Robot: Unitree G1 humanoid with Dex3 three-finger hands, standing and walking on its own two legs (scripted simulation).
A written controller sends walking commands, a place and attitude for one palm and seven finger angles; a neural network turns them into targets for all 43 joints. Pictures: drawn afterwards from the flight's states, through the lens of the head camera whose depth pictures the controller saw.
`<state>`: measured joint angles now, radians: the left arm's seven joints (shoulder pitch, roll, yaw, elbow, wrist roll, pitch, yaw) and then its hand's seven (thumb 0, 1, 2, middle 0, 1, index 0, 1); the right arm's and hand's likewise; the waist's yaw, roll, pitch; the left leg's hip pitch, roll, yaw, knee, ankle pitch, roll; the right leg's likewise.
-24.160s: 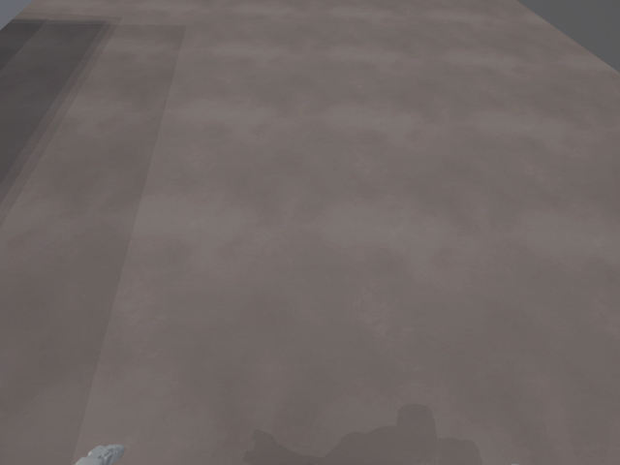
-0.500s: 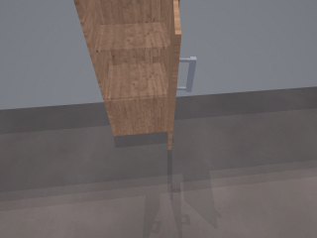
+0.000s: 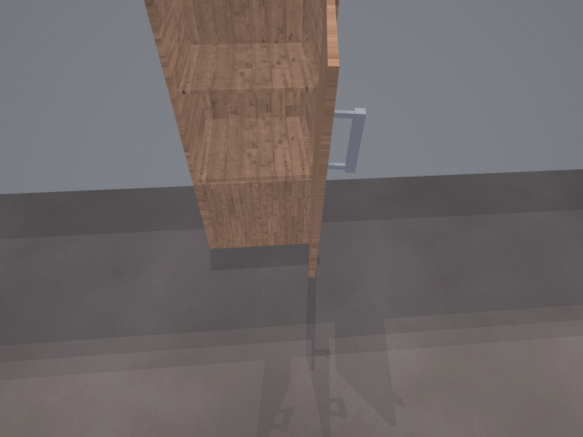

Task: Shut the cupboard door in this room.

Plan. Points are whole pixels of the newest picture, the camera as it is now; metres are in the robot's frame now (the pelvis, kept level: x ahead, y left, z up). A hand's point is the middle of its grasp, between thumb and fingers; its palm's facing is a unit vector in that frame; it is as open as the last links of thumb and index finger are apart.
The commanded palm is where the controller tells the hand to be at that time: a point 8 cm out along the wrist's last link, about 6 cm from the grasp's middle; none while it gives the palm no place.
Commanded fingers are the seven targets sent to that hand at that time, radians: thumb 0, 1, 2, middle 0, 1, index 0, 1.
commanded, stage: stand and wait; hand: left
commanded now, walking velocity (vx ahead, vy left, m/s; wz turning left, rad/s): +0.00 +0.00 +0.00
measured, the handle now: (344, 142) +0.63 -0.06 +0.07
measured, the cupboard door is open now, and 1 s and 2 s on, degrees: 82 82 82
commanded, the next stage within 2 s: turn or walk to find it in 0.50 s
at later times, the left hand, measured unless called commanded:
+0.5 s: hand out of the picture -0.02 +0.17 -0.18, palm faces +0.03 -0.98 -0.18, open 7.3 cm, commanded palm none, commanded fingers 0.00 0.90 0.90 -0.20 -0.30 -0.20 -0.30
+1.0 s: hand out of the picture -0.01 +0.22 -0.20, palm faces +0.17 -0.96 -0.21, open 7.4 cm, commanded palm none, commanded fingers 0.00 0.90 0.90 -0.20 -0.30 -0.20 -0.30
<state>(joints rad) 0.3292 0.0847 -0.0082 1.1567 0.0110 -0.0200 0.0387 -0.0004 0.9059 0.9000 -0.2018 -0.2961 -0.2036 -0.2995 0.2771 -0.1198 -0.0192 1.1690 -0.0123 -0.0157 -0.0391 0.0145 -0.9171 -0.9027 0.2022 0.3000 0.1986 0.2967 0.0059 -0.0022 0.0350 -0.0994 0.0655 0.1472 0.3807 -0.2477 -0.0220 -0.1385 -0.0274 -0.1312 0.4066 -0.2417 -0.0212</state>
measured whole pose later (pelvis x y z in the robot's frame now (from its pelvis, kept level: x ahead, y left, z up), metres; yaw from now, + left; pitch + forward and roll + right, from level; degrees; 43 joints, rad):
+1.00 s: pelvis -0.02 +0.03 -0.02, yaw +8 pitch +0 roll +0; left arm 0.22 0.19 0.06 1.01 0.02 0.03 0.03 0.00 0.90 0.90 -0.20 -0.30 -0.20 -0.30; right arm 0.22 -0.17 -0.07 1.03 -0.02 0.03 -0.01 0.01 -0.91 -0.90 0.20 0.30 0.20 0.30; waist 0.00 -0.03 0.10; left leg -0.32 0.01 0.07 0.67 -0.35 0.03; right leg -0.28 -0.14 -0.23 0.66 -0.36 0.02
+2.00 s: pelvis -0.04 +0.00 -0.01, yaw +30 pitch -1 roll +0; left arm 0.27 0.24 0.04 1.08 0.01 0.04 0.02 0.00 0.91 0.90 -0.20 -0.30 -0.20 -0.30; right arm 0.08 -0.16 -0.02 1.01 -0.02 0.00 -0.02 0.01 -0.90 -0.90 0.20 0.30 0.20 0.30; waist 0.06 -0.04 0.09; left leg -0.13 0.00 0.03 0.46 -0.31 0.01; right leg -0.34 -0.08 -0.06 0.84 -0.47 0.05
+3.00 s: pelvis -0.02 -0.02 -0.01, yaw +41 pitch +1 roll +1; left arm 0.18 0.20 0.05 1.02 0.01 0.04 0.02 0.00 0.90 0.90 -0.20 -0.30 -0.20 -0.30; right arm 0.21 -0.18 -0.05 1.03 -0.03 0.01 -0.02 0.01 -0.91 -0.90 0.20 0.30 0.20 0.30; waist -0.01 -0.02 0.08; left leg -0.26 -0.03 -0.07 0.54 -0.30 -0.01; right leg -0.31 -0.05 -0.08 0.77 -0.49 0.03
